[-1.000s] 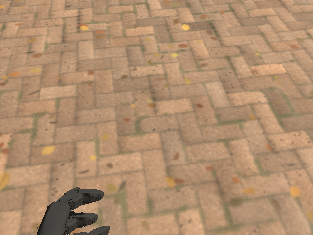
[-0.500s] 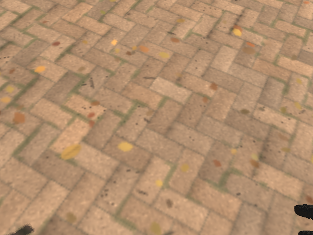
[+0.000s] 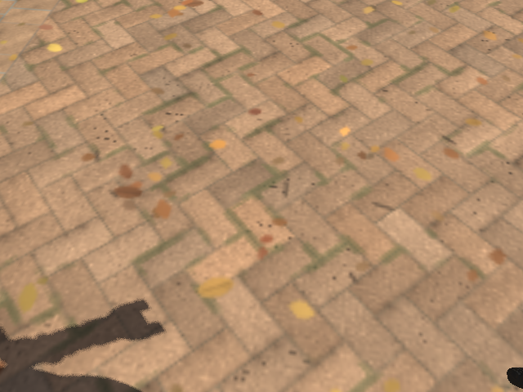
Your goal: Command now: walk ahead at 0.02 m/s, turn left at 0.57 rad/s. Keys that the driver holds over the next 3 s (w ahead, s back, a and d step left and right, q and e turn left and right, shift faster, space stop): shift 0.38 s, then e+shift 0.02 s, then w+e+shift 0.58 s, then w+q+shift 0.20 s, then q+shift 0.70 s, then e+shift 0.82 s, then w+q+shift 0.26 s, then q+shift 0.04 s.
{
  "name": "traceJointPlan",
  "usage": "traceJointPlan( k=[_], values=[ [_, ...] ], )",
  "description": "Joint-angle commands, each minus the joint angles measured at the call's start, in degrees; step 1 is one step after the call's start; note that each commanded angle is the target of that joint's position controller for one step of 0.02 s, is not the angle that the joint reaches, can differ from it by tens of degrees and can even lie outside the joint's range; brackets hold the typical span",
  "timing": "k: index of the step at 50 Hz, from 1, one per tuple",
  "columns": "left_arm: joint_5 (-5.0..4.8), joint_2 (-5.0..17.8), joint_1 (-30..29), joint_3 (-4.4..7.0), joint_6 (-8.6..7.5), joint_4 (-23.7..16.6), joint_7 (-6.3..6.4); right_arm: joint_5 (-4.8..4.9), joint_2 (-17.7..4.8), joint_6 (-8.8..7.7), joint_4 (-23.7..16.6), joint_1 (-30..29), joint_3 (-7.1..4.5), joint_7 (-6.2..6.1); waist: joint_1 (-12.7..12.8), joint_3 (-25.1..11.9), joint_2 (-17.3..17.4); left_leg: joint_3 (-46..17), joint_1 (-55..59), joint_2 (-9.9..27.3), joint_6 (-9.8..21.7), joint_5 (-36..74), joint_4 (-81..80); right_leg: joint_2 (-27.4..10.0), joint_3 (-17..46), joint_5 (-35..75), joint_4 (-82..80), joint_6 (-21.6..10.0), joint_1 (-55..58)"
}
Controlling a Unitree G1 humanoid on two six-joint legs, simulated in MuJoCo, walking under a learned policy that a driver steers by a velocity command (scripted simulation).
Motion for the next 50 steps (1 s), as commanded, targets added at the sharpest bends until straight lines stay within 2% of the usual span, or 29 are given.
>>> traceJointPlan(
  k=[1,5,8,12,14,15,16,17,18,20,21,22,23,24,25,28,31,32,34,36,38,39,40,41,42,43,44,46,50],
  values=[
    [-1.23,5.71,-7.33,1.05,-0.68,-6.84,1.05,-0.55,-7.18,-0.28,-0.6,5.41,-2.18,-0.47,-2.57,-4.28,-5.45,2.41,-4.85,4.72,-2.49,0.87,18.07,-15.94,17.52,0.9,-13.52,-10.74,6.34],
    [-1.28,6.29,-1.26,0.82,0.1,-4.69,1.23,0.11,-2.37,-0.77,-1.57,1.66,0.14,-0.46,0.77,-5.49,-7.17,5.94,-4.25,5.87,-4.0,1.94,10.04,-13.16,10.58,10.07,-12.61,-11.82,12.29],
    [-1.6,7.82,0.61,1.31,0.58,-3.65,0.95,-0.29,-0.86,-1.05,-1.49,0.42,1.3,-0.29,2.03,-7.73,-11.23,8.4,3.08,8.47,-4.16,-1.08,-4.17,-13.81,9.13,10.53,-11.93,-12.42,14.02],
    [-2.78,8.76,3.04,1.38,1.16,-1.87,0.73,0.11,-1.48,-1.05,1.28,3.13,1.24,0.29,1.87,-7.92,-13.48,12.07,13.71,8.22,-2.35,6.01,-23.88,-14.58,8.96,13.79,-9.67,-12.12,12.72],
    [-3.69,7.64,6.09,0.89,0.79,-0.32,0.64,-0.38,-1.8,-1.14,2.85,5.27,1.34,0.55,1.05,-7.99,-11.19,10.88,23.33,8.91,1.14,16.26,-36.15,-13.09,6.98,13.54,-7.39,-8.31,7.64],
    [-2.6,5.66,6.96,0.18,0.05,-0.39,0.25,-1.0,-4.2,-1.03,2.49,5.83,1.1,0.31,1.77,-9.98,-4.62,3.87,29.62,15.33,3.62,22.85,-35.53,-10.61,3.5,6.61,-2.63,-4.24,2.45],
    [-0.95,1.61,6.71,-1.08,-1.1,-1.93,-0.3,-2.26,-7.13,-0.79,2.83,2.58,0.61,0.26,4.81,-9.3,9.92,-3.22,25.92,22.43,9.08,29.17,-33.07,-4.35,-3.99,-5.77,-0.93,-0.1,-1.66],
    [-0.19,3.23,2.85,-0.96,-1.42,-2.06,-0.17,-2.67,-1.9,-1.29,2.04,0.45,1.83,0.62,2.24,-8.8,8.91,-3.22,20.17,23.0,11.36,24.01,-34.5,-4.96,-3.51,-7.91,-1.35,1.93,2.84],
    [-0.26,3.84,1.63,-0.77,-1.45,-1.72,-0.34,-2.86,0.51,-1.85,2.43,-0.57,2.64,0.88,2.39,-7.45,6.81,-0.86,18.99,19.83,9.06,18.36,-34.29,-4.92,-3.33,-3.05,-2.98,2.45,5.1],
    [-0.29,3.66,2.18,-0.94,-0.86,-0.53,-0.31,-2.78,0.36,-2.85,4.02,0.91,2.68,1.05,1.69,-5.73,6.94,2.44,17.47,16.23,5.13,11.62,-34.15,-5.14,-2.98,3.3,-4.14,2.91,6.92],
    [-1.2,4.5,3.16,-0.82,-0.46,0.12,-0.3,-2.61,-0.9,-3.0,4.71,3.55,2.29,0.8,0.4,-5.36,7.61,2.89,17.59,15.36,4.82,-0.68,-36.41,-3.04,-5.05,-2.87,-1.16,2.4,5.1],
    [-2.99,5.51,2.63,-0.41,-0.3,-0.06,-0.33,-2.21,-5.09,-2.83,5.08,6.37,0.95,0.61,-1.5,-2.28,10.38,-1.19,18.35,18.07,6.6,-15.47,-40.23,0.17,-8.69,-11.83,5.31,1.46,-1.51],
    [-4.25,6.75,-0.1,-0.01,-0.49,-1.4,-0.36,-1.68,-7.87,-3.07,5.46,9.57,-0.05,0.37,-4.22,2.07,12.54,-8.98,18.15,24.38,10.03,-25.09,-45.06,-0.99,-7.74,-15.12,13.44,0.32,-9.51],
    [-5.25,7.64,-3.2,0.51,-0.8,-3.11,-0.41,-1.16,-8.74,-3.98,6.34,12.03,-0.5,-0.07,-5.65,6.37,13.05,-15.7,20.47,29.67,13.14,-27.31,-48.34,-4.21,-3.47,-17.36,22.07,-1.26,-20.07],
    [-5.81,6.81,-2.16,0.79,-1.22,-2.99,-0.47,-0.84,-6.93,-5.41,7.13,12.75,-0.2,-0.48,-4.77,8.36,11.41,-17.67,25.4,31.55,14.36,-25.16,-48.6,-5.72,0.74,-16.17,27.64,-2.32,-28.84],
    [-4.41,5.58,1.91,1.04,-2.75,-1.52,-1.09,-0.23,-2.16,-8.06,7.03,10.07,0.68,-0.92,-2.29,3.21,5.26,-8.27,36.06,30.83,11.59,-9.83,-47.87,-8.12,3.8,-7.06,31.65,-1.8,-35.93],
    [-3.95,4.32,2.09,0.51,-2.18,-2.16,-2.09,-0.86,-2.67,-8.71,6.53,6.57,0.26,-0.45,-1.21,0.68,5.4,4.74,31.95,27.67,9.02,1.33,-49.21,-9.94,-0.91,-0.14,29.72,1.1,-29.36],
    [1.68,5.24,-0.76,0.73,0.21,-3.32,-4.79,-4.36,-4.04,-8.44,7.8,8.69,0.32,0.19,-1.6,1.15,3.76,10.01,26.44,26.07,7.96,0.19,-51.06,-8.76,-4.21,-0.83,26.55,1.21,-23.3],
    [0.16,4.97,-1.65,0.67,1.76,-4.79,-7.03,-4.29,-5.37,-8.65,7.97,7.33,-0.32,0.47,-0.95,2.35,7.48,15.94,22.22,25.13,6.04,-0.19,-52.07,-9.33,-6.64,0.65,20.13,0.12,-16.69],
    [-0.53,5.53,-2.55,0.59,2.08,-5.66,-7.47,-4.1,-6.62,-8.64,8.6,7.51,-0.72,0.46,-0.76,3.25,7.21,19.17,21.86,26.13,5.15,-1.66,-52.16,-9.27,-9.48,-0.77,15.86,-2.26,-12.82],
    [-0.47,6.46,-2.04,0.66,1.98,-5.7,-6.84,-4.14,-7.68,-8.08,9.46,8.76,-1.03,0.79,-0.72,2.96,5.98,21.32,24.76,27.1,5.32,2.33,-48.65,-7.22,-12.85,-4.99,13.06,-5.07,-9.6],
    [-0.56,7.06,2.13,0.98,1.8,-4.57,-6.15,-4.0,-8.43,-7.73,9.67,8.61,-1.16,0.94,1.38,1.19,5.53,22.96,25.1,27.09,5.47,14.97,-41.55,-4.01,-15.31,-8.09,12.64,-6.56,-4.46],
    [-0.74,7.72,11.83,1.7,1.29,-1.59,-5.17,-3.58,-8.64,-7.1,9.68,7.57,-1.1,1.26,6.69,-3.59,2.23,26.78,23.6,25.06,5.18,33.35,-25.5,0.31,-17.32,-9.12,10.37,-8.18,6.38],
    [-0.63,10.65,27.26,3.13,0.69,3.58,-3.94,-3.82,-7.17,-6.78,9.14,7.73,-0.28,1.64,13.18,-11.73,-5.57,28.66,15.22,21.71,4.01,40.9,-0.95,4.35,-14.71,-13.94,8.55,-9.67,23.98],
    [-0.98,19.34,27.39,4.38,0.36,3.46,-2.88,-4.19,3.25,-7.25,5.03,7.3,2.77,2.44,9.8,-10.51,-25.86,25.38,-8.82,13.56,0.4,0.01,18.96,-12.2,17.77,-37.82,-7.3,-14.43,31.37],
    [-2.18,20.05,21.8,4.24,0.35,-0.41,-2.89,-4.62,1.26,-8.4,1.18,2.12,2.97,2.81,8.39,-13.01,-21.87,10.35,-18.52,8.04,-0.07,-2.36,27.5,-16.54,46.69,-46.66,-23.32,-18.2,30.89],
    [-1.08,18.44,18.83,4.05,0.55,-0.76,-2.55,-4.61,-2.19,-9.17,0.23,-1.51,2.58,3.12,7.52,-8.2,-13.44,8.46,-24.23,11.59,0.67,2.63,30.26,-18.94,43.92,-41.46,-22.93,-17.36,30.84],
    [-0.83,15.02,17.92,3.35,-0.39,-0.43,-1.7,-4.83,-3.29,-9.71,3.26,1.48,2.78,2.69,4.01,-4.54,-1.45,8.5,-17.45,16.81,1.09,9.37,21.55,-15.65,30.99,-26.82,-18.09,-15.33,19.41],
    [-1.74,9.74,14.67,1.29,-2.49,-0.87,-1.46,-5.11,-1.94,-5.9,4.36,2.83,3.73,3.16,-0.15,0.05,-2.27,10.4,-11.29,18.0,-1.28,14.57,10.87,-8.63,18.3,-17.85,-22.34,-15.42,7.53]
  ],
)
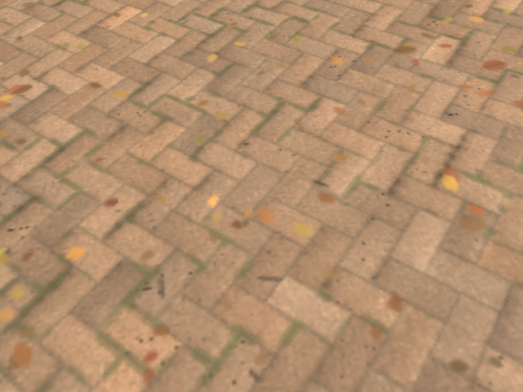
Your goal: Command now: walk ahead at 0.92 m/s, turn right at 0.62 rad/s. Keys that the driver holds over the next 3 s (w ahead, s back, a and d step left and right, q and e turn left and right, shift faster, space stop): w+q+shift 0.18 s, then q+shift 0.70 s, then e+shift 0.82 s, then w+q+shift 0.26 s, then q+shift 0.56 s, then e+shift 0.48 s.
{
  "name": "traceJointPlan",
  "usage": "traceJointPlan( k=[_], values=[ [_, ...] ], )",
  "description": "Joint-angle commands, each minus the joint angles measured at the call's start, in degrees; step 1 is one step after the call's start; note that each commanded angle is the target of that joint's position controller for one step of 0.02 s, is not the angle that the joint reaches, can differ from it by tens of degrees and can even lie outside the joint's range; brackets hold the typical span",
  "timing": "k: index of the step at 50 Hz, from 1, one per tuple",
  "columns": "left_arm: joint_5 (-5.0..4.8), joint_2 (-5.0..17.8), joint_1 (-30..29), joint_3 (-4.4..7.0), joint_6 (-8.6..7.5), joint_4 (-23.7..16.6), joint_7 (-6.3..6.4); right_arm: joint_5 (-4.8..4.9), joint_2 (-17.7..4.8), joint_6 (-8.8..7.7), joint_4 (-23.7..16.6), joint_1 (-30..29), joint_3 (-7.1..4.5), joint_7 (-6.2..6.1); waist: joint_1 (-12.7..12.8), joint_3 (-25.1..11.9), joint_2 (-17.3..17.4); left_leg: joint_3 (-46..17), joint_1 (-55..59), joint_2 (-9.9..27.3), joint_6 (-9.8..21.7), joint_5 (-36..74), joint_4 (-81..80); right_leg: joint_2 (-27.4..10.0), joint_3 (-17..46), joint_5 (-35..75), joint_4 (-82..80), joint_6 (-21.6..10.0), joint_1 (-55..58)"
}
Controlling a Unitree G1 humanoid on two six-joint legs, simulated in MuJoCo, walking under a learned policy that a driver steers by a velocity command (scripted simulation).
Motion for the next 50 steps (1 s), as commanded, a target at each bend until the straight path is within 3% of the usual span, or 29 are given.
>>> traceJointPlan(
  k=[1,5,9,12,13,14,15,16,17,18,19,20,21,23,25,27,30,33,34,35,36,37,38,39,40,42,45,48,50],
  values=[
    [-0.54,8.26,0.08,1.97,-2.63,-3.29,0.59,0.27,-5.9,1.29,-3.33,-1.33,-1.12,0.4,-2.15,4.12,-2.84,0.85,-10.3,2.03,-1.02,7.22,-7.34,-12.91,20.6,-8.17,-23.93,-7.62,3.09],
    [-1.22,7.05,6.02,1.37,-4.6,-0.33,0.1,1.94,-4.7,1.19,-4.57,-10.47,-0.43,1.06,2.19,7.04,-2.14,5.72,-12.17,0.09,0.73,19.6,-22.33,-10.98,10.89,12.07,-27.05,-2.57,10.08],
    [-0.43,6.71,7.71,0.44,-5.74,2.65,0.83,3.14,-3.48,0.57,-5.16,-14.88,0.32,1.98,2.74,8.2,-3.44,9.0,-7.14,-2.96,5.38,24.5,-34.09,-12.97,2.91,32.42,-31.03,0.68,16.77],
    [0.78,8.74,6.8,0.44,-5.61,3.95,2.62,2.91,-4.16,-0.11,-2.39,-8.99,0.28,1.76,-0.7,2.91,-5.79,11.94,3.22,-11.01,7.89,22.13,-36.94,-14.27,-2.54,72.9,-21.15,4.64,24.44],
    [1.55,9.54,5.75,0.72,-5.16,3.82,3.44,2.69,-5.69,-0.16,-0.1,-2.72,-0.2,1.44,-3.54,-0.85,-7.04,12.39,8.77,-13.81,8.25,20.42,-37.15,-14.71,-3.39,82.47,-12.98,6.3,26.57],
    [2.28,10.22,3.44,1.06,-4.59,3.29,4.18,2.67,-7.83,-0.26,3.64,7.92,-1.03,1.04,-8.18,-5.15,-7.52,11.94,17.91,-15.71,8.3,20.5,-37.9,-14.29,-4.29,85.56,0.08,7.87,25.66],
    [1.75,13.55,-3.34,1.83,-3.03,0.37,5.24,8.41,-13.56,-1.81,3.85,15.98,-4.47,0.95,-14.49,-10.8,-8.99,6.38,28.99,-11.27,8.59,32.54,-41.21,-13.4,-3.23,88.07,17.4,11.6,21.65],
    [3.8,8.89,-9.38,0.39,-2.77,-2.61,5.04,8.01,-13.46,-1.94,7.61,25.02,-3.51,0.1,-16.61,-13.23,1.58,-2.17,43.39,-5.47,9.0,37.09,-41.02,-5.39,-2.25,35.18,40.96,13.04,7.48],
    [2.53,-0.32,1.06,-1.7,-3.53,-5.47,4.01,3.87,-16.63,-3.38,6.39,22.97,-4.01,0.57,-6.19,-20.94,20.07,-31.3,67.39,8.98,22.99,53.53,-34.56,4.09,8.11,-21.11,65.62,17.54,-21.84],
    [-1.26,5.12,2.41,-1.68,-5.17,-5.8,2.98,2.47,-15.85,-2.95,2.69,16.34,-5.25,0.19,-7.5,-29.16,6.51,-43.18,66.47,12.58,26.93,33.69,-44.55,1.29,15.68,-14.33,69.03,15.57,-25.15],
    [-2.37,8.62,-4.63,-1.19,-6.29,-7.67,2.49,3.9,-12.95,-2.23,-0.42,11.35,-5.12,-0.69,-7.31,-18.56,-1.24,-38.03,54.84,9.68,24.86,21.62,-48.64,-2.37,15.05,-10.47,62.45,12.67,-25.59],
    [-1.47,7.98,-7.98,-1.33,-6.82,-8.96,2.01,5.21,-10.56,-1.7,-1.31,6.35,-4.41,-0.97,-2.89,-9.03,-10.25,-33.66,40.49,6.32,22.7,17.6,-52.98,-4.46,11.92,-7.37,56.6,10.17,-23.93],
    [-0.27,7.56,-9.3,-1.34,-6.51,-9.65,1.73,5.69,-9.54,-1.55,-2.53,3.86,-3.87,-1.06,-0.83,-3.39,-12.06,-30.62,30.15,4.6,22.38,23.44,-54.83,-5.37,10.39,-6.87,52.76,9.78,-22.1],
    [0.94,7.07,-8.81,-1.29,-5.47,-10.86,1.54,4.9,-9.74,-1.19,-3.12,2.94,-4.08,-1.37,1.34,1.82,-8.5,-22.64,16.91,-0.54,21.46,36.08,-56.16,-6.92,9.1,-6.4,43.53,10.58,-17.3],
    [1.58,4.4,-10.29,-2.09,-5.04,-12.16,2.32,5.47,-11.09,-0.38,-2.7,2.03,-4.64,-1.97,1.82,1.56,-6.11,-15.98,8.93,-6.19,19.08,44.69,-53.8,-5.58,5.39,-3.27,27.62,12.31,-12.05],
    [0.93,2.96,-13.19,-2.43,-4.2,-13.05,3.18,6.07,-13.01,1.63,-2.02,3.55,-5.68,-3.13,0.03,-4.05,-2.78,-14.38,9.24,-8.98,15.29,46.98,-49.99,-2.16,3.99,5.17,16.29,13.65,-6.88],
    [-0.54,3.67,-18.45,-1.77,-3.27,-14.97,3.59,7.3,-12.72,4.2,-1.22,5.78,-6.22,-4.32,-2.66,-8.14,1.66,-17.37,12.1,-10.8,9.28,32.74,-46.0,0.8,5.3,15.72,4.7,14.19,-3.23],
    [-0.93,5.52,-19.69,-0.49,-3.59,-15.07,3.28,6.32,-9.88,5.42,-2.85,3.82,-5.97,-5.12,-2.41,-6.88,5.84,-24.01,16.72,-9.98,7.09,18.95,-41.0,-0.76,9.94,18.34,-3.75,13.36,-2.35],
    [-0.73,5.9,-16.93,0.04,-4.03,-13.72,3.15,6.15,-8.72,5.53,-3.96,1.69,-5.72,-5.19,-0.69,-7.24,6.1,-24.56,17.79,-10.29,6.03,15.55,-36.64,-2.8,10.73,22.45,-8.09,12.28,0.4],
    [-0.08,5.93,-13.03,0.23,-4.35,-12.24,3.18,5.95,-6.22,5.65,-4.61,2.17,-4.92,-4.8,0.14,-10.75,2.29,-21.53,16.59,-12.64,4.16,4.12,-26.83,-8.52,12.81,28.22,-11.73,9.44,8.82],
    [0.85,6.88,-12.5,0.17,-3.79,-13.14,3.73,4.75,-1.79,5.69,-4.64,7.01,-3.55,-4.53,-2.63,-14.5,-7.9,-14.35,6.23,-17.73,2.05,-22.28,-13.22,-21.02,24.07,44.04,-6.81,3.61,21.57],
    [2.06,7.69,-11.43,0.41,-2.89,-12.98,3.77,5.28,-5.15,4.99,-5.78,15.86,-3.76,-3.19,-7.22,-19.52,-18.3,-11.85,-1.38,-16.0,-0.17,-27.75,-3.64,-34.21,41.82,43.41,-7.95,-7.41,26.63],
    [1.09,6.84,-15.01,1.23,-2.36,-13.94,4.06,5.64,-10.73,5.12,-3.8,15.71,-5.15,-2.64,-6.33,-16.42,-15.56,-8.8,-4.0,-10.58,-2.88,-22.41,3.21,-33.69,43.67,30.62,-9.17,-10.18,22.09],
    [0.9,3.43,-16.44,0.48,-1.79,-14.74,4.37,6.13,-14.07,5.91,-3.11,10.62,-6.3,-2.82,-3.84,-11.16,-8.56,-7.51,-4.81,-8.66,-4.29,-17.0,5.76,-27.63,32.97,22.32,-9.05,-7.07,17.24],
    [1.0,3.17,-17.18,0.22,-0.94,-14.85,4.42,6.17,-14.08,6.9,-3.24,7.93,-6.6,-3.32,-3.46,-8.6,-4.83,-6.36,-4.05,-7.61,-4.9,-12.92,6.83,-23.58,26.43,16.78,-9.99,-4.17,12.15],
    [1.06,4.9,-18.99,0.74,-0.27,-13.95,4.51,5.92,-11.39,7.62,-5.06,5.89,-5.93,-3.73,-3.91,-3.44,-6.05,-3.01,-2.69,-5.89,-4.93,-8.53,5.0,-19.29,17.47,17.13,-12.75,-3.26,3.25],
    [1.46,5.02,-15.19,1.23,-0.05,-11.46,4.54,5.55,-7.16,7.08,-6.62,3.98,-4.56,-3.79,-2.17,-5.44,-8.92,-0.91,-1.08,-4.99,-4.66,-7.76,-0.67,-18.71,12.71,22.1,-14.01,-5.71,4.59],
    [0.49,5.64,-14.44,1.32,0.15,-9.63,3.62,4.21,-5.11,6.47,-6.13,3.52,-3.34,-3.82,-2.44,-8.54,-8.36,-1.81,5.59,-5.75,-3.4,-10.5,-10.07,-19.82,12.75,25.39,-13.23,-7.79,4.86],
    [-0.53,5.72,-15.17,1.19,0.19,-8.83,2.53,3.77,-4.24,6.23,-4.8,3.65,-2.67,-3.53,-2.39,-8.04,-9.92,-0.76,11.23,-5.78,-2.27,-9.56,-19.38,-18.71,12.61,19.27,-13.88,-7.11,2.36]
  ],
)
Over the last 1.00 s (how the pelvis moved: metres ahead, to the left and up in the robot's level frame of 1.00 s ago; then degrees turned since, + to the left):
0.24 -0.14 0.00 -20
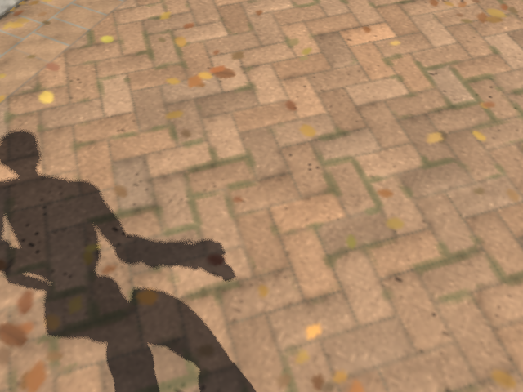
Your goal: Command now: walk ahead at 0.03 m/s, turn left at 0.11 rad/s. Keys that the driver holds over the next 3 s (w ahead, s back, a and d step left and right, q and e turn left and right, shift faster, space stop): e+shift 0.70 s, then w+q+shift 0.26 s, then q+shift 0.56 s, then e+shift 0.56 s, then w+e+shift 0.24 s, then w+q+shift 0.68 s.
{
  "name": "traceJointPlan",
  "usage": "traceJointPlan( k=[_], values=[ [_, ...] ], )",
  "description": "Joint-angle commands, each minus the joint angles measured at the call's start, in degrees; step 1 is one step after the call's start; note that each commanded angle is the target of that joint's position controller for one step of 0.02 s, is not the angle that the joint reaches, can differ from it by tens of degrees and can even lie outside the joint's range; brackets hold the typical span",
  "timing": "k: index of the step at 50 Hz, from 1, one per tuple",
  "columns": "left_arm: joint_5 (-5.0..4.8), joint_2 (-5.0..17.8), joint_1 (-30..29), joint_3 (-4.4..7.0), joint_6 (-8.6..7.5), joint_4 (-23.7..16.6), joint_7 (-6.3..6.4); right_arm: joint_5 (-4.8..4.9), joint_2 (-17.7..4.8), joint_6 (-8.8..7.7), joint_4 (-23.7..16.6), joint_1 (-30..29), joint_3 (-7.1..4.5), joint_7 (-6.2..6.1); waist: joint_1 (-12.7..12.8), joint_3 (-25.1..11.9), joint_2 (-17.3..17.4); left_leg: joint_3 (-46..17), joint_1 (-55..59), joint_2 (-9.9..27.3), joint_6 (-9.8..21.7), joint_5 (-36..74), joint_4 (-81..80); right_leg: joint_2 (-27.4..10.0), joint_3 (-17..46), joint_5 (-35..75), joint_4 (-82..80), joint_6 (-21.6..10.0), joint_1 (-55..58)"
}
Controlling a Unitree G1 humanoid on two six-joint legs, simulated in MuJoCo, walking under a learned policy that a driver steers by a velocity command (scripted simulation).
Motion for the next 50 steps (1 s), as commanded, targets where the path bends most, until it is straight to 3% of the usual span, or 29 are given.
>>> traceJointPlan(
  k=[1,4,5,6,7,8,9,10,12,15,18,21,23,24,25,26,27,28,29,30,35,36,39,42,46,47,48,49,50],
  values=[
    [-1.24,7.18,-2.63,1.55,-0.82,-2.89,-1.39,-0.78,-0.77,-0.86,-1.05,4.74,0.36,0.31,-2.16,-11.87,-9.68,1.46,10.62,-0.68,1.34,1.23,-13.1,-11.56,14.07,2.57,-7.25,-11.83,5.95],
    [-2.66,10.44,0.04,2.4,-0.31,-1.62,-1.84,-0.2,-2.62,-1.0,0.37,6.18,-0.49,0.81,-3.49,-8.6,-11.39,3.88,19.4,-3.94,4.13,10.42,-31.64,-10.01,17.06,-4.39,-5.45,-9.03,1.87],
    [-3.08,10.26,1.99,2.41,-0.42,-1.04,-1.74,-0.24,-4.61,-1.06,0.22,6.69,-1.04,0.65,-3.67,-8.62,-10.59,2.02,24.84,-1.98,6.29,11.9,-34.61,-8.72,17.61,-7.06,-4.36,-6.22,-2.03],
    [-2.6,7.79,2.11,1.79,-0.86,-1.56,-1.99,-1.11,-7.78,-0.8,0.02,9.43,-1.76,0.11,-4.41,-10.38,-4.31,-5.06,31.71,7.28,9.82,14.49,-35.49,-5.82,15.21,-15.41,2.36,-2.4,-8.65],
    [-2.94,4.81,-0.01,1.27,-1.6,-4.64,-2.02,-2.46,-12.59,-0.26,1.27,8.12,-3.33,-0.02,-3.26,-8.83,14.26,-15.18,26.93,19.02,17.08,18.8,-38.65,2.21,2.85,-22.99,13.5,1.22,-16.97],
    [-2.33,9.5,-0.76,2.81,-1.66,-4.09,-1.52,-3.43,-9.46,-0.92,-0.43,5.25,-2.77,-0.07,-5.14,-8.09,12.35,-16.84,22.01,22.99,21.32,25.28,-40.75,0.44,2.8,-28.32,28.42,4.23,-16.46],
    [-2.79,10.94,1.16,4.02,-0.94,-2.95,-1.2,-3.48,-5.98,-1.71,-1.47,1.48,-1.66,-0.38,-3.31,-7.23,10.06,-13.18,20.42,21.16,20.4,30.06,-40.48,0.38,4.07,-27.25,38.08,5.18,-16.86],
    [-2.83,10.04,5.17,4.25,0.41,-0.99,-0.54,-2.6,-3.92,-2.46,-2.26,-2.93,-1.06,-0.56,-0.77,-6.73,8.81,-7.88,19.94,17.72,17.63,31.05,-39.7,-0.25,4.4,-24.7,42.82,6.18,-17.03],
    [-2.24,8.54,7.11,4.2,2.41,-0.57,0.19,-1.09,-2.11,-3.27,-2.46,-5.87,-0.58,-0.92,-0.04,-5.15,8.78,-1.75,20.0,15.6,15.52,32.95,-39.2,-1.85,3.98,-18.91,47.35,8.15,-18.95],
    [-2.56,5.44,2.15,2.94,2.83,-4.01,-0.89,-1.02,-2.48,-2.66,-1.22,-3.11,-1.11,-1.56,-2.53,-5.33,7.14,3.08,24.02,14.75,15.21,30.55,-38.35,-4.07,1.17,-12.96,37.37,9.1,-19.03],
    [-2.41,3.68,-0.8,1.88,2.53,-7.13,-3.09,-0.83,-5.97,-2.04,-0.36,-0.95,-2.61,-1.49,-4.51,-7.31,8.14,5.17,25.36,17.27,15.54,33.89,-36.45,-4.94,-1.43,-15.12,26.14,7.35,-12.56],
    [-2.59,6.21,0.89,2.91,2.97,-7.93,-3.99,0.42,-7.97,-2.51,0.31,-0.67,-3.7,-0.41,-3.81,-7.89,8.75,6.27,25.12,19.57,14.42,36.45,-33.53,-3.51,-4.34,-15.5,18.98,4.62,-6.95],
    [-2.6,6.96,4.02,3.87,3.59,-7.27,-3.65,1.67,-7.28,-3.08,0.88,-1.66,-3.86,0.37,-1.28,-8.01,7.07,9.74,22.3,18.86,10.73,33.92,-27.38,-1.55,-5.75,-9.22,9.7,1.83,0.5],
    [-2.27,9.21,7.55,5.11,3.54,-6.19,-2.67,1.5,-5.52,-3.44,2.37,1.44,-3.64,1.0,-0.07,-9.37,1.87,13.27,18.08,15.42,7.19,29.62,-19.0,-0.08,-3.36,-1.05,3.88,-0.63,8.74],
    [-2.13,17.87,11.63,7.62,3.19,-6.68,-1.34,-0.58,-3.38,-3.88,0.58,1.45,-3.08,1.25,0.74,-10.33,-14.48,17.11,0.86,8.36,1.03,8.79,-0.05,-11.51,15.5,27.67,1.04,-7.0,22.06],
    [0.13,21.17,10.83,7.65,1.76,-8.16,-1.77,-1.98,-1.14,-4.3,-3.99,-5.33,-1.89,0.83,1.59,-15.32,-22.82,7.0,-13.01,-1.24,-1.41,-15.6,13.15,-22.12,37.25,30.63,-1.91,-20.11,24.66],
    [0.17,17.04,10.26,6.51,0.32,-8.31,-2.55,-1.42,-4.27,-4.24,-3.28,-8.11,-2.69,0.64,4.01,-16.82,-11.64,-0.21,-14.29,0.33,-0.31,-14.48,17.87,-21.66,32.65,24.25,-3.45,-19.72,24.83],
    [-0.51,15.59,8.4,5.88,-0.45,-7.73,-2.19,-0.43,-3.66,-4.32,-3.39,-8.83,-2.56,0.34,2.2,-13.76,-9.24,-1.47,-14.28,0.63,1.31,-9.59,17.19,-18.69,28.47,18.41,-3.38,-16.74,21.55],
    [-1.87,14.17,4.78,5.57,-0.39,-7.97,-1.64,-0.57,-3.81,-4.26,-2.13,-7.07,-2.73,-0.23,-0.15,-11.09,-4.81,-2.03,-14.05,1.69,1.75,-4.29,13.47,-15.33,24.59,13.58,-3.33,-13.4,18.35],
    [-2.72,12.79,0.71,4.99,0.16,-8.82,-0.98,-1.12,-5.08,-4.11,-1.69,-5.87,-3.17,-0.73,-2.03,-9.81,-5.07,-2.22,-12.32,1.97,1.75,0.01,9.59,-13.37,22.36,11.47,-3.52,-11.37,14.91],
    [-2.12,13.05,-1.07,5.05,1.36,-9.87,0.64,-0.68,-2.36,-4.28,0.33,-3.53,-2.3,0.02,-2.94,-11.1,-6.33,-2.05,-5.21,-2.94,-0.48,7.47,-3.17,-8.69,22.37,7.27,-3.02,-10.1,10.04],
    [-2.36,12.45,-0.92,4.71,1.34,-9.55,0.85,-0.46,-2.61,-4.33,1.4,-1.42,-2.08,0.43,-2.99,-13.4,-6.53,-1.45,-4.01,-2.04,-0.49,9.5,-5.89,-8.79,21.43,-5.28,-4.06,-9.89,10.82],
    [-1.89,11.34,1.47,3.49,-0.02,-8.0,-0.2,0.45,-3.18,-5.29,1.6,-1.52,-1.59,2.28,-0.25,-12.17,-12.25,1.7,-0.71,0.22,0.29,10.81,-11.26,-10.84,24.47,-28.24,-8.29,-10.22,7.91],
    [-1.15,11.93,3.24,2.91,-1.74,-6.51,-1.29,1.16,-4.08,-6.87,0.52,-3.31,-1.33,2.83,1.34,-6.94,-11.84,3.03,-2.12,1.89,3.29,9.51,-13.83,-13.72,26.05,-32.65,-10.2,-10.61,7.27],
    [-1.53,11.73,2.3,2.57,-3.45,-5.72,-1.88,1.98,-3.68,-7.94,-0.04,-1.14,-0.67,3.54,0.66,-3.34,-10.69,4.3,-4.37,3.63,7.26,6.49,-15.38,-15.98,22.84,-31.7,-11.34,-9.79,9.82],
    [2.41,12.58,2.91,2.71,-2.57,-5.38,-2.54,-3.06,-3.69,-5.61,1.12,1.28,-0.42,5.26,-0.56,-4.53,-10.12,7.85,3.9,0.39,7.81,2.89,-18.89,-13.24,17.9,-35.7,-13.05,-7.64,5.3],
    [2.46,12.57,-0.2,2.79,-2.31,-5.59,-2.73,-2.5,-3.29,-4.62,1.86,4.74,-0.62,5.91,-3.36,-3.09,-9.95,10.5,10.42,-0.64,8.62,5.63,-20.65,-11.99,14.36,-36.16,-12.27,-6.44,0.96],
    [-2.27,10.32,-3.57,2.33,-3.13,-6.29,-2.53,2.58,-2.74,-6.27,4.52,11.23,-0.99,4.43,-6.19,-2.13,-7.36,9.78,13.48,0.63,9.6,9.25,-21.97,-11.38,12.12,-30.39,-6.07,-6.27,-0.24],
    [-2.84,7.71,-3.01,1.58,-3.38,-5.92,-2.27,2.81,-2.75,-7.09,7.57,17.35,-1.04,3.91,-7.55,-2.66,-1.88,9.06,18.71,-1.14,10.63,6.25,-26.93,-8.69,7.5,-25.18,2.39,-5.37,-1.42]
  ],
)
Over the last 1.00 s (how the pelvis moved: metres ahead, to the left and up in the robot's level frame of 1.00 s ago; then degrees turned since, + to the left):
0.60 -0.03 0.01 38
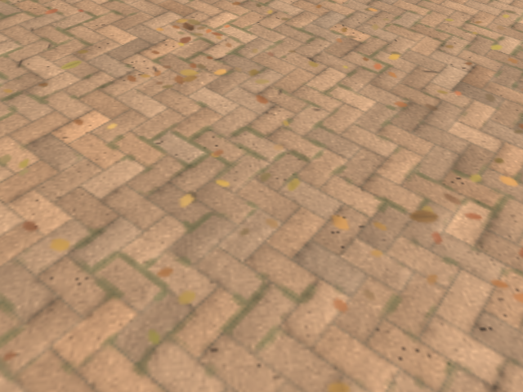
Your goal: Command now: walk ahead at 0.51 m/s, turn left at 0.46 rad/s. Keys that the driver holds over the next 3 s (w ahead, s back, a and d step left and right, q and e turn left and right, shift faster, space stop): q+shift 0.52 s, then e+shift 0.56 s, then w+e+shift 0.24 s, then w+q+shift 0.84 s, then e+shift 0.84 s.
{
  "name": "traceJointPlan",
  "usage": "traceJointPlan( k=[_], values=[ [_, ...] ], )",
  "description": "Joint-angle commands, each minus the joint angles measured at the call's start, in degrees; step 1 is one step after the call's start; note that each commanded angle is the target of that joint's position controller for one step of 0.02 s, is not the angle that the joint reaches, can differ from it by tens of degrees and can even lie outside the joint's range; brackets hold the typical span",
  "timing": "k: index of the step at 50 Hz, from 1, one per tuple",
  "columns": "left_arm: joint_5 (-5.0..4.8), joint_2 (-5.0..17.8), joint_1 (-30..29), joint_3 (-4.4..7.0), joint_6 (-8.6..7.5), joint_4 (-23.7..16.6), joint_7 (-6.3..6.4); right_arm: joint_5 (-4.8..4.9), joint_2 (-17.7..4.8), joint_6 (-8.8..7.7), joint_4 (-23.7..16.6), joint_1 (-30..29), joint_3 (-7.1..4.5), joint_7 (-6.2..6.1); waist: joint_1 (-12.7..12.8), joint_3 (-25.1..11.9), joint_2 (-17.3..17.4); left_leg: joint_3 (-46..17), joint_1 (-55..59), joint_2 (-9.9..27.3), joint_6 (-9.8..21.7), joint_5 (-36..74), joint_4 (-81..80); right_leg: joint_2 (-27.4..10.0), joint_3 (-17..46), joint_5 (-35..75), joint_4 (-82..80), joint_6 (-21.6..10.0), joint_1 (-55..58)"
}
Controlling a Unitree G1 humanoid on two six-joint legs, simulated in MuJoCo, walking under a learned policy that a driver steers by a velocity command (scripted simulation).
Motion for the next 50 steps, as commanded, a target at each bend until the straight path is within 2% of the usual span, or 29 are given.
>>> traceJointPlan(
  k=[1,2,3,4,6,9,12,15,18,20,21,22,23,24,25,26,28,30,32,33,37,38,39,40,41,42,44,47,50],
  values=[
    [-0.85,3.49,-7.21,1.44,-1.66,-5.03,0.7,0.86,-7.86,-2.22,1.91,13.43,-2.48,-0.97,-4.89,6.83,12.34,-14.15,14.42,5.25,5.49,-3.6,-13.51,-3.41,-2.4,0.9,18.01,-2.97,-16.34],
    [0.86,2.62,-7.42,1.15,-2.84,-8.59,0.95,0.51,-14.87,-3.09,-0.92,13.29,-3.6,-0.65,-1.6,7.39,22.68,-42.21,22.65,14.53,13.34,3.0,-20.56,5.4,-2.06,-10.17,34.94,1.88,-33.89],
    [-0.97,4.0,-6.78,1.25,-4.31,-9.56,0.89,-0.58,-15.12,-3.5,-2.39,11.63,-4.1,-0.27,-1.52,5.11,21.81,-53.89,27.14,18.79,18.52,-4.14,-26.27,4.62,3.33,-13.98,41.24,1.54,-42.29],
    [-2.27,6.79,-9.65,1.98,-5.18,-9.1,0.55,-1.01,-11.84,-3.62,-3.39,9.36,-3.52,-0.57,-1.77,7.16,14.37,-48.34,26.39,17.98,16.79,-0.85,-23.91,1.31,5.59,-9.49,42.37,0.49,-43.73],
    [-0.01,6.13,-13.22,2.18,-5.26,-8.57,0.18,-0.36,-9.43,-2.32,-4.82,6.64,-2.71,-1.61,-1.07,6.89,5.77,-35.6,23.05,12.71,12.52,15.81,-20.78,-0.15,4.11,-2.91,36.36,0.93,-40.09],
    [0.51,3.61,-14.32,2.0,-3.96,-7.21,-0.24,0.23,-8.0,-0.05,-4.78,5.25,-2.31,-4.03,0.33,5.06,7.26,-25.82,18.96,7.5,8.87,34.52,-18.96,1.99,1.78,5.07,25.61,3.23,-31.99],
    [0.13,1.05,-17.24,1.46,-3.05,-6.56,-0.12,0.81,-8.82,2.04,-4.4,5.39,-3.09,-5.73,0.16,3.29,8.56,-21.5,13.39,2.46,5.23,38.74,-15.74,6.58,0.1,12.69,13.45,3.97,-23.57],
    [-0.56,2.08,-19.78,2.08,-2.55,-6.38,-0.35,1.12,-9.72,3.69,-4.79,4.82,-3.93,-6.55,-0.46,1.73,10.41,-25.05,10.08,1.41,2.28,34.32,-13.95,8.79,1.17,17.43,4.49,4.53,-16.1],
    [-0.98,4.92,-18.02,3.43,-2.95,-5.36,-0.16,1.32,-9.55,4.22,-6.54,0.97,-4.37,-6.73,0.76,1.65,11.58,-31.14,11.89,1.78,1.18,31.22,-11.19,7.15,4.49,17.2,-1.92,4.06,-11.43],
    [-0.41,6.76,-10.93,4.36,-3.62,-3.33,0.53,1.35,-8.33,3.77,-8.56,-3.59,-4.0,-6.25,4.3,-1.73,11.43,-30.86,12.72,-1.08,-0.8,32.89,-2.7,4.12,4.68,23.91,-9.57,1.78,-1.55],
    [0.63,8.21,-4.95,4.68,-3.61,-2.39,1.05,0.51,-4.89,3.71,-9.47,-2.83,-2.93,-5.7,5.53,-9.59,6.36,-27.54,7.79,-4.4,-2.79,20.96,10.16,-4.47,10.33,29.78,-8.34,-2.05,13.66],
    [1.61,9.43,-5.22,4.07,-3.02,-3.32,1.74,-1.3,1.72,3.99,-10.17,4.61,-1.03,-5.54,0.28,-13.8,-7.97,-22.06,-8.21,-12.28,-4.66,-23.64,22.43,-19.18,28.27,52.32,-4.67,-8.24,29.25],
    [1.71,9.03,-6.23,4.45,-2.2,-2.66,1.39,-0.04,-5.64,4.24,-9.27,14.14,-2.22,-4.89,-3.82,-17.71,-15.84,-18.89,-11.3,-6.99,-6.28,-24.51,34.13,-28.92,41.41,41.86,-6.58,-16.76,27.35],
    [1.25,4.48,-10.28,3.55,-1.78,-4.66,1.7,0.47,-11.06,4.89,-7.41,10.18,-3.86,-4.83,-2.23,-9.88,-9.52,-16.07,-13.29,-3.86,-8.75,-18.76,37.83,-23.68,32.7,37.0,-7.49,-15.79,19.97],
    [0.73,2.15,-11.56,2.96,-1.01,-4.78,2.15,0.46,-13.36,5.39,-7.81,4.94,-4.73,-4.79,-0.71,-5.14,-3.73,-14.05,-14.01,-2.36,-10.19,-13.65,38.11,-18.49,22.12,31.95,-7.41,-12.87,14.3],
    [0.39,2.38,-12.35,2.81,-0.12,-4.68,2.52,0.44,-12.9,5.91,-8.36,2.57,-4.84,-4.96,-0.58,-3.0,-1.45,-12.51,-13.19,-1.25,-10.78,-10.93,37.94,-15.17,16.94,27.64,-8.46,-10.93,9.66],
    [1.02,4.79,-10.52,3.05,0.38,-2.14,2.45,-0.18,-7.78,5.84,-10.28,-1.25,-2.99,-4.79,0.26,1.23,-2.59,-9.27,-10.09,-1.03,-10.38,-9.57,33.69,-12.03,12.4,31.82,-10.65,-12.14,0.86],
    [1.15,5.03,-8.38,2.92,0.1,0.04,1.88,-0.84,-3.31,4.93,-10.77,-2.08,-1.07,-4.86,0.48,-0.47,-3.06,-8.83,-7.17,-2.08,-9.51,-11.96,26.4,-12.2,11.72,38.37,-10.96,-14.16,1.31],
    [0.47,4.23,-10.22,2.33,-0.2,0.93,0.88,-2.13,-1.66,4.45,-9.96,-2.15,0.12,-4.82,-0.4,-2.67,-3.17,-8.89,-0.78,-0.47,-8.55,-10.81,15.01,-11.58,10.72,37.01,-10.58,-14.07,0.01],
    [-0.08,4.28,-10.78,2.26,-0.14,1.2,0.22,-2.36,-1.36,4.28,-9.46,-2.68,0.39,-4.74,-0.17,-2.61,-4.29,-8.06,2.65,-0.52,-8.32,-8.22,8.69,-10.27,10.37,33.83,-10.74,-13.33,-1.43],
    [-2.01,10.29,-9.12,3.83,1.07,1.46,-0.28,-1.4,-5.6,4.14,-9.26,-3.86,-0.98,-4.36,-0.91,0.19,-5.29,-5.67,11.89,-4.34,-5.6,4.94,-9.55,-8.81,15.71,17.39,-9.61,-10.63,-6.15],
    [-2.47,9.5,-7.98,3.56,1.04,1.69,-0.11,-1.63,-7.06,4.05,-9.98,-4.22,-1.4,-4.56,-1.14,0.41,-4.11,-7.45,15.9,-2.45,-3.57,6.25,-12.24,-7.47,16.51,11.69,-8.47,-7.96,-9.8],
    [-2.01,7.17,-7.36,2.8,0.74,1.31,-0.17,-2.45,-9.96,4.24,-10.59,-2.17,-2.05,-5.15,-1.58,-1.19,0.65,-13.78,21.65,6.12,-0.21,9.29,-12.99,-5.16,14.83,2.68,-2.98,-4.44,-15.6],
    [-2.38,4.62,-7.03,2.37,0.46,-0.2,0.06,-3.74,-13.99,4.8,-9.79,-2.7,-3.32,-5.24,-0.26,0.39,15.56,-22.48,17.6,16.21,6.3,9.51,-17.12,2.26,3.08,-7.14,7.24,-0.58,-22.09],
    [-2.29,7.8,-5.97,3.39,0.46,0.44,0.47,-4.56,-11.59,4.49,-10.91,-5.19,-3.01,-5.17,-1.3,1.15,17.45,-26.26,13.35,21.43,11.35,14.89,-19.73,1.66,-0.43,-13.65,22.29,2.25,-21.91],
    [-2.47,9.72,-3.59,4.63,1.11,1.45,0.73,-4.4,-7.82,3.86,-11.87,-8.06,-1.75,-5.31,-0.03,1.93,14.58,-23.35,12.23,20.45,11.52,20.33,-19.18,0.54,0.82,-13.29,32.16,3.8,-23.11],
    [-2.18,8.64,1.85,5.16,3.38,3.81,1.68,-2.59,-4.71,2.71,-12.52,-14.01,-0.99,-5.35,2.91,3.03,12.0,-14.33,12.71,15.55,7.7,24.91,-17.26,-1.04,0.85,-8.06,39.85,6.13,-24.87],
    [-2.13,5.16,-0.81,4.11,4.7,1.23,1.31,-2.31,-4.64,2.69,-11.31,-13.0,-1.37,-5.56,1.66,3.88,10.25,-7.72,14.33,13.95,7.36,27.24,-16.93,-3.17,-1.56,-2.12,36.29,8.12,-25.93],
    [-1.99,2.93,-4.41,2.87,4.75,-2.16,-0.38,-2.2,-6.54,3.31,-10.3,-11.28,-2.51,-5.63,-0.52,2.14,10.51,-4.32,16.16,15.06,7.6,27.44,-15.33,-4.49,-3.66,-1.13,24.71,7.49,-21.07]
  ],
)
Over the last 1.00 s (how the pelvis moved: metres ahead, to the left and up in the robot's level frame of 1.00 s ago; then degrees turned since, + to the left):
0.10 -0.04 0.00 -32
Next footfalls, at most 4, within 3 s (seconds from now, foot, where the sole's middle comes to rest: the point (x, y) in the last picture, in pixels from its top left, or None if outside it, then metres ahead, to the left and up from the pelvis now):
0.02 left None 0.05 0.11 -0.77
0.42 right None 0.35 0.02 -0.77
0.76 left None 0.20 0.21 -0.77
1.16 right None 0.29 -0.04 -0.77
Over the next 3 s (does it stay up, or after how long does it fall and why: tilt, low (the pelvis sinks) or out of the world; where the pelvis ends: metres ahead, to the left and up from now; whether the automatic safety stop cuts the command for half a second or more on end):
stays up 1.33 0.28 0.00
